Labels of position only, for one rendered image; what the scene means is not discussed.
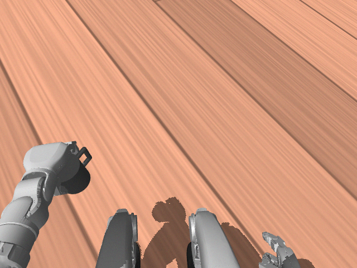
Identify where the left robot hand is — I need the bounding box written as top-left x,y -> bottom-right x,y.
23,141 -> 79,196

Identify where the left robot arm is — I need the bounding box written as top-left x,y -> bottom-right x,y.
0,168 -> 58,268

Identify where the mug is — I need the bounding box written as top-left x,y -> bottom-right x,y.
57,147 -> 92,194

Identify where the right robot hand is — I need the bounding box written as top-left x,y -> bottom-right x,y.
259,232 -> 301,268

